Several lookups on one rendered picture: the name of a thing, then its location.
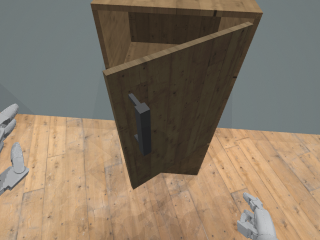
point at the right robot hand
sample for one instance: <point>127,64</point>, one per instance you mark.
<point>260,223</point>

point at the cupboard door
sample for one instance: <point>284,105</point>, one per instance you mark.
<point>185,87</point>

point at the handle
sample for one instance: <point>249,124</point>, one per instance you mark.
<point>143,124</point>

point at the left robot hand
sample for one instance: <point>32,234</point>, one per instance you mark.
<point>10,177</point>

